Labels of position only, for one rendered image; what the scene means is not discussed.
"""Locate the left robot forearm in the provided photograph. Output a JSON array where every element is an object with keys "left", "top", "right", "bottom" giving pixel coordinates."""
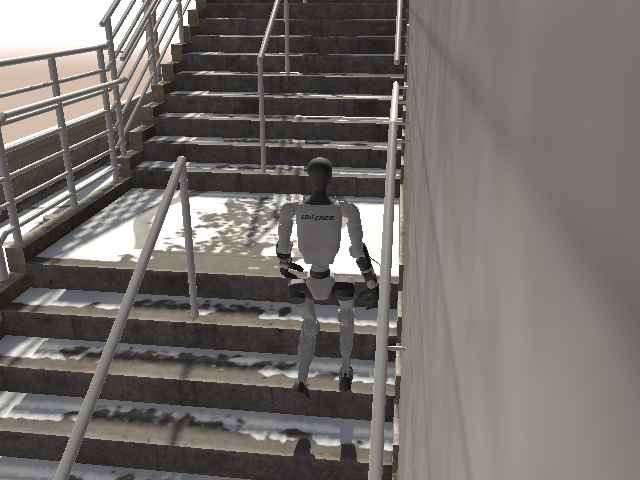
[{"left": 276, "top": 240, "right": 292, "bottom": 269}]

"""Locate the right robot forearm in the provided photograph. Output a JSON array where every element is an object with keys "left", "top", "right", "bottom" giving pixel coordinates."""
[{"left": 356, "top": 243, "right": 378, "bottom": 289}]

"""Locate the robot right upper arm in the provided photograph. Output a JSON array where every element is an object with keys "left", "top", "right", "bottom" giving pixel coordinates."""
[{"left": 340, "top": 201, "right": 365, "bottom": 258}]

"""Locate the left robot hand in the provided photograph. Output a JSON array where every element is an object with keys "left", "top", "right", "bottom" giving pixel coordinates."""
[{"left": 280, "top": 262, "right": 304, "bottom": 279}]

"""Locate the robot left upper arm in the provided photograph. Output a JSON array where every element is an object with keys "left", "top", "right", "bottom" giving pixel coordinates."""
[{"left": 277, "top": 200, "right": 300, "bottom": 254}]

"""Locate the right robot hand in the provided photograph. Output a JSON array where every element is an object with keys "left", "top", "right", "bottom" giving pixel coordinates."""
[{"left": 358, "top": 284, "right": 379, "bottom": 310}]

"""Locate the left robot foot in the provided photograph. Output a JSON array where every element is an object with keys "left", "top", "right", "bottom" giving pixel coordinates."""
[{"left": 291, "top": 381, "right": 311, "bottom": 402}]

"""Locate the left robot shin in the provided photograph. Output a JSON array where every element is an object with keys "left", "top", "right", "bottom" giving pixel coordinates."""
[{"left": 298, "top": 320, "right": 317, "bottom": 386}]

